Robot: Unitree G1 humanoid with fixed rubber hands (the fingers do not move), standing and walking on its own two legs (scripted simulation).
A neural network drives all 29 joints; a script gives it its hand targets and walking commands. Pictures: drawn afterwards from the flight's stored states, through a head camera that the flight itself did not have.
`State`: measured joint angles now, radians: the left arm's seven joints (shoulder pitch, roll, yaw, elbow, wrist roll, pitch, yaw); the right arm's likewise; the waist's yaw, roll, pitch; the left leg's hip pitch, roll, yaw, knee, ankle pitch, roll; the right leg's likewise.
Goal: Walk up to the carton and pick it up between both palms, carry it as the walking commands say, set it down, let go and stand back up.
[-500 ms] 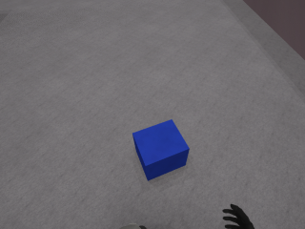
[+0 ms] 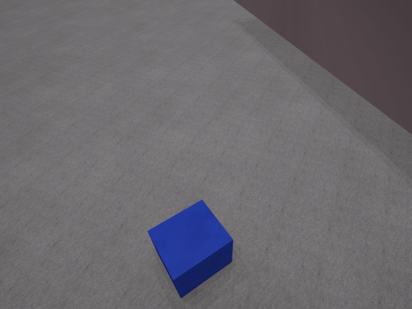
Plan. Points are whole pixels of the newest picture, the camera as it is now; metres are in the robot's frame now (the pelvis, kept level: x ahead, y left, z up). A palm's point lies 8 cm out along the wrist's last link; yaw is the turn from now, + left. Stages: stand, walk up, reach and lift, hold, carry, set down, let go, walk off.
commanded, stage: walk up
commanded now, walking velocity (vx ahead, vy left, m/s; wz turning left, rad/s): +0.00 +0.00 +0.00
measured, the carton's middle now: (191, 247) +0.55 +0.09 -0.65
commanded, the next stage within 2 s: none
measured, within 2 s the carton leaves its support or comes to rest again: neither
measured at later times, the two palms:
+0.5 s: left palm out of the picture +0.01 +0.19 -0.13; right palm out of the picture +0.04 -0.23 -0.14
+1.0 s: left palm out of the picture +0.02 +0.17 -0.14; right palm out of the picture +0.02 -0.24 -0.15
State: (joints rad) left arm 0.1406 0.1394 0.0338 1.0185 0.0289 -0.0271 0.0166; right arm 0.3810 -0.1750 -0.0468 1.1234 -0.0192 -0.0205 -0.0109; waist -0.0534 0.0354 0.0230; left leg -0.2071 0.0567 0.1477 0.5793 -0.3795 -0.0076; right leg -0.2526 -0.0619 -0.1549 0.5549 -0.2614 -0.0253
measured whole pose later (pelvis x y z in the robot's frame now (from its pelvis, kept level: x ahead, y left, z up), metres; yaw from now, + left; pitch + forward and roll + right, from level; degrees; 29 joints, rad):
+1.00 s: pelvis +0.04 -0.04 +0.00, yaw +2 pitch -1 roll +0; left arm 0.30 0.11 0.02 1.14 0.02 -0.01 0.03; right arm 0.29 -0.09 -0.03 1.17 -0.02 0.01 -0.05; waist -0.01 0.01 0.04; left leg -0.15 0.09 0.04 0.46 -0.29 -0.07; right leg -0.14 0.01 -0.21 0.47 -0.34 -0.06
